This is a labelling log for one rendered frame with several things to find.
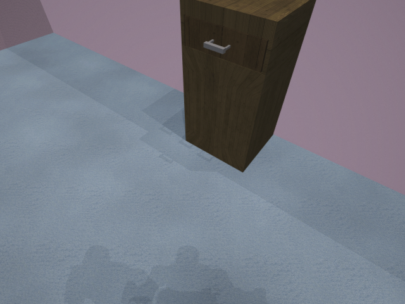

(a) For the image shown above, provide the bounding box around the handle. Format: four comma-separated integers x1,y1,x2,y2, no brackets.
203,39,231,54

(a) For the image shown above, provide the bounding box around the cabinet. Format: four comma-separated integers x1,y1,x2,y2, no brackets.
180,0,316,172

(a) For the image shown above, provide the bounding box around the drawer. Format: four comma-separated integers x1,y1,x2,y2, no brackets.
185,15,269,73

